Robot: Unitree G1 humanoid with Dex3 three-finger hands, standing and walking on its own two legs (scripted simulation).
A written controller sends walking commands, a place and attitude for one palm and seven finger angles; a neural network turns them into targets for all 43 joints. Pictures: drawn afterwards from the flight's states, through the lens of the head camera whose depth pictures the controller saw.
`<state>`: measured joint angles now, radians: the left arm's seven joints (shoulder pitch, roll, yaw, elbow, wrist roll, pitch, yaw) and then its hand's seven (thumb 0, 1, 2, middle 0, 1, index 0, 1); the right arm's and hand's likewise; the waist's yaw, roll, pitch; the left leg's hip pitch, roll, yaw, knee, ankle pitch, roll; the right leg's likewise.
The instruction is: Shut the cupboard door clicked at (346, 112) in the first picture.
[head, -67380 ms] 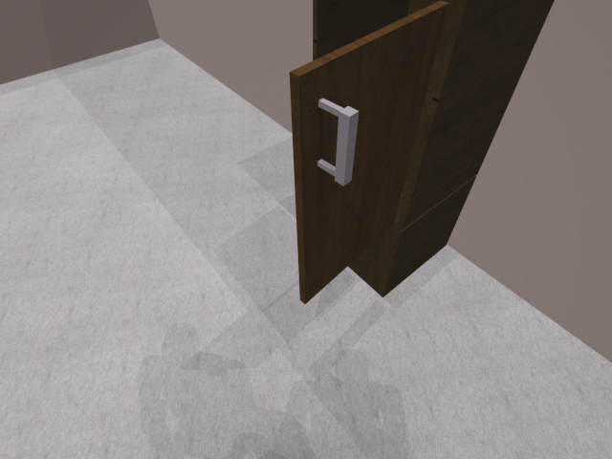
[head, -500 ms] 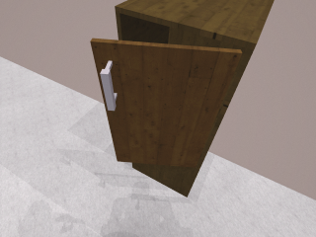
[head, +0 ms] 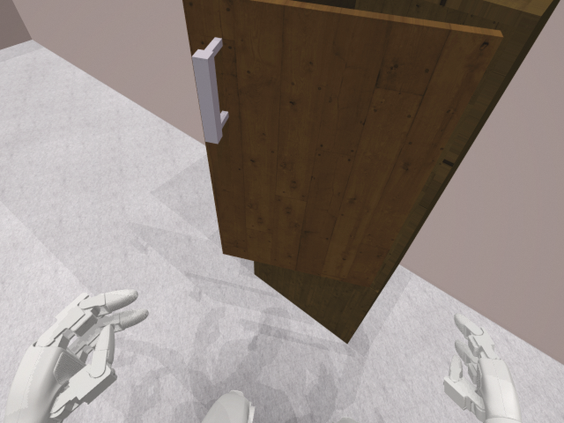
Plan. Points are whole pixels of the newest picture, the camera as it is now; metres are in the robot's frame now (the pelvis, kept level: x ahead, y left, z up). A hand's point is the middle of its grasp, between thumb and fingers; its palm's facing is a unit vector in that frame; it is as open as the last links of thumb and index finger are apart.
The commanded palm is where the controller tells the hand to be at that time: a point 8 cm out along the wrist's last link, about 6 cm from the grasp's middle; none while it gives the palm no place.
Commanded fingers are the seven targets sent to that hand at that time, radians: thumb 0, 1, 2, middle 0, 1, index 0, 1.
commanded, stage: raise the hand and make a fist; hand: left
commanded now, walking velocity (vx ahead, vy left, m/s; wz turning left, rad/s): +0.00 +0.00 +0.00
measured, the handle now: (214, 92) +0.49 +0.18 +0.21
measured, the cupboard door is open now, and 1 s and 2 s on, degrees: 25 25 25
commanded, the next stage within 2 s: bring the fist close to the handle in 1.38 s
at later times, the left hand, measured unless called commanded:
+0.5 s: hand (126, 291) +0.22 +0.21 +0.12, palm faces -0.10 -0.99 -0.03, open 3.4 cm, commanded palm +0.20 +0.27 +0.15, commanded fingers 0.00 0.90 0.90 -1.15 -1.34 -1.15 -1.34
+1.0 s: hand (103, 213) +0.26 +0.22 +0.21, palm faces -0.04 -1.00 -0.09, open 3.1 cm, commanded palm +0.23 +0.26 +0.21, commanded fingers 0.00 0.90 0.90 -1.30 -1.50 -1.30 -1.50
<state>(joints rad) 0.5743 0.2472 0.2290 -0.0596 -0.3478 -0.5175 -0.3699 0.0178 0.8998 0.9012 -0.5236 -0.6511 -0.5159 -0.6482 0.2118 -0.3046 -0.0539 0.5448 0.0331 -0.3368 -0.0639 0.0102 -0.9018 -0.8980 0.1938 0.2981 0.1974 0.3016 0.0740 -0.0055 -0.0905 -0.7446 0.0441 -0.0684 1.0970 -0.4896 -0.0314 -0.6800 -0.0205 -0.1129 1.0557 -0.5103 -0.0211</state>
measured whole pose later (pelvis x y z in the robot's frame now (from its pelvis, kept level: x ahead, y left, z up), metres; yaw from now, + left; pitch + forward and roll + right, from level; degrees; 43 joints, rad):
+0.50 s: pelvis +0.02 +0.03 +0.03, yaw -1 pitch +6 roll -2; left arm 0.45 0.27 0.20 -0.21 -0.33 -0.18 -0.36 0.01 0.90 0.90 -0.98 -1.15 -0.97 -1.15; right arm 0.28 -0.26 0.02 0.56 0.06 -0.28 -0.08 0.01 -0.90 -0.90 0.20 0.30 0.20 0.30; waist 0.03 0.03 -0.06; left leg -0.56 0.02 -0.01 0.89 -0.44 0.01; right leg -0.50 -0.04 -0.06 0.84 -0.43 0.03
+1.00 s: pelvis +0.02 +0.03 +0.06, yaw -1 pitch -2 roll -1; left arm 0.22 0.32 0.24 -0.28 -0.32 0.06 -0.28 0.01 0.90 0.90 -1.30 -1.49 -1.29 -1.49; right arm 0.26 -0.23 0.10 0.58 0.06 -0.25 -0.08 0.01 -0.90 -0.90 0.20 0.30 0.20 0.30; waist 0.06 0.04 -0.04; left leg -0.30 0.02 0.00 0.66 -0.34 0.01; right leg -0.25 -0.04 -0.06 0.61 -0.33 0.02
